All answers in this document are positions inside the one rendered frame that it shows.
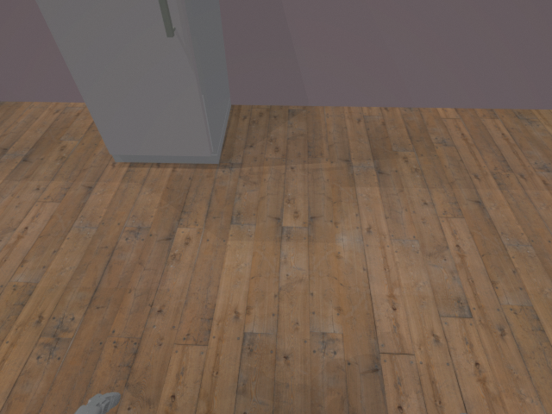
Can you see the robot left hand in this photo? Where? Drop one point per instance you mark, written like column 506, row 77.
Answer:
column 100, row 404

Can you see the fridge door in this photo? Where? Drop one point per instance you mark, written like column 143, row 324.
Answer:
column 140, row 86

